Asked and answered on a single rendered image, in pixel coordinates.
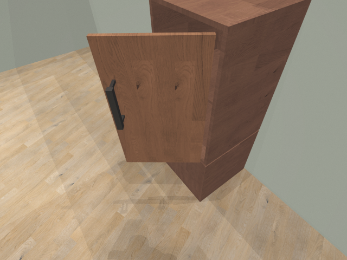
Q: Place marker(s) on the handle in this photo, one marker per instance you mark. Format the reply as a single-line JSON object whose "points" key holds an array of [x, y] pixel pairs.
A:
{"points": [[119, 119]]}

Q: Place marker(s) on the cupboard door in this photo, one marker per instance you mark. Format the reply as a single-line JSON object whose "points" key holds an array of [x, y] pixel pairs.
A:
{"points": [[162, 87]]}

